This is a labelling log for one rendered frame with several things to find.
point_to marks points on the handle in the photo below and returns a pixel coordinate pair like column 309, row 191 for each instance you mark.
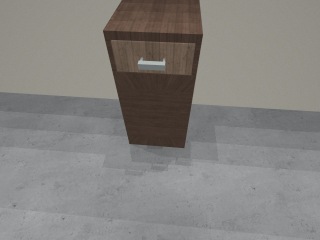
column 151, row 65

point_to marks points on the cabinet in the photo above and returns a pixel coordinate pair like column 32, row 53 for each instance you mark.
column 155, row 106

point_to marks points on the drawer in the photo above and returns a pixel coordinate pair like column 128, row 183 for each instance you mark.
column 178, row 56

